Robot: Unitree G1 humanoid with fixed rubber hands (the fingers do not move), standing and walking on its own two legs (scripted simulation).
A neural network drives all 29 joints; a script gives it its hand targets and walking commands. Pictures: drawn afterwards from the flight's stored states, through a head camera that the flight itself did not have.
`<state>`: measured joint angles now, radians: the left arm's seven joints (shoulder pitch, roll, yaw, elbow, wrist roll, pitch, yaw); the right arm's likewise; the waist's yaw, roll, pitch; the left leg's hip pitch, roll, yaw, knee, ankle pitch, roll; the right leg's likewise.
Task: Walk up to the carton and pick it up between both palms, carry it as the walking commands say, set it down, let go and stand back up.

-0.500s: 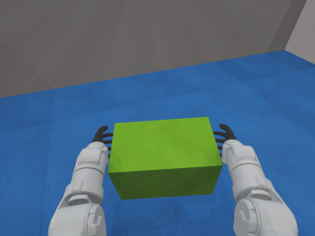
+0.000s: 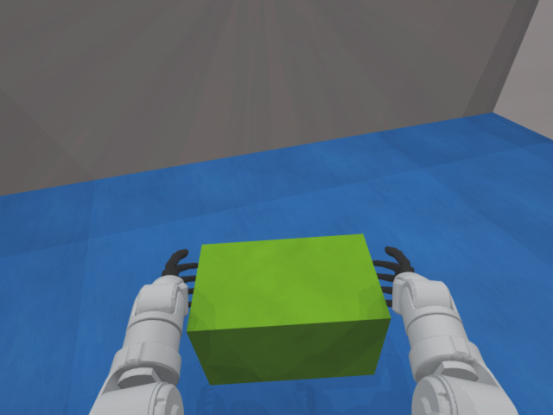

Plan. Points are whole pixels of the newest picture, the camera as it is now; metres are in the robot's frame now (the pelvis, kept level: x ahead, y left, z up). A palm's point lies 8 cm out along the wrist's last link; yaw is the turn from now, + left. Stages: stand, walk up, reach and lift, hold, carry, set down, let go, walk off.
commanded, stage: reach and lift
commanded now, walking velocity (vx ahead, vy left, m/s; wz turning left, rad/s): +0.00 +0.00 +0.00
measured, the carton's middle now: (287, 308) +0.33 +0.02 -0.03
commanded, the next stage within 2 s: hold in 0.50 s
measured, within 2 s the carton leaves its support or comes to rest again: neither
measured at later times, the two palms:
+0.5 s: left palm (168, 295) +0.29 +0.21 +0.04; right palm (405, 293) +0.31 -0.16 +0.04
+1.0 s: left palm (163, 306) +0.27 +0.21 +0.04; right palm (405, 300) +0.30 -0.16 +0.05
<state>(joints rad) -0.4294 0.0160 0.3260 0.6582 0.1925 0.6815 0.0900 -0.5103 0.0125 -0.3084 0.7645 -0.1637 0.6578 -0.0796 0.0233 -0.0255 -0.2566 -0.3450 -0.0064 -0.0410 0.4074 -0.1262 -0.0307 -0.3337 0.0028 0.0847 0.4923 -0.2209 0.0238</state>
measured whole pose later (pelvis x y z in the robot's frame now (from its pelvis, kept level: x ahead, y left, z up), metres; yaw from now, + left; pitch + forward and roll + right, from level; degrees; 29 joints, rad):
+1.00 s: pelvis +0.00 +0.00 +0.00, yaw +0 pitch +2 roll +1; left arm -0.28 -0.02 0.33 0.45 0.19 0.70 0.05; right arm -0.36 0.05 -0.31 0.52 -0.16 0.68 0.03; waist 0.02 -0.02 -0.22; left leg -0.30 -0.01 -0.04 0.38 -0.11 -0.03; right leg -0.28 0.00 0.09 0.45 -0.20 0.02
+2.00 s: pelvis -0.02 +0.01 -0.02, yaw -5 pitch -3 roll +1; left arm -0.29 -0.01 0.29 0.21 0.13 0.89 0.09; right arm -0.34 0.07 -0.21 0.26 -0.16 0.85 -0.07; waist 0.02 0.01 -0.14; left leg -0.31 0.02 0.04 0.60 -0.23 -0.02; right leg -0.36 -0.02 0.01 0.75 -0.37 0.02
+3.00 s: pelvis -0.06 +0.00 -0.03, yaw -13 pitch -3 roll +2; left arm -0.53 0.02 0.25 0.17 0.06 1.30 0.19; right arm -0.54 -0.04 -0.19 0.17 -0.10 1.29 -0.14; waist 0.00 0.01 -0.07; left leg -0.37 0.03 0.11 0.70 -0.28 0.01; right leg -0.44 -0.01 -0.03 0.74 -0.26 -0.04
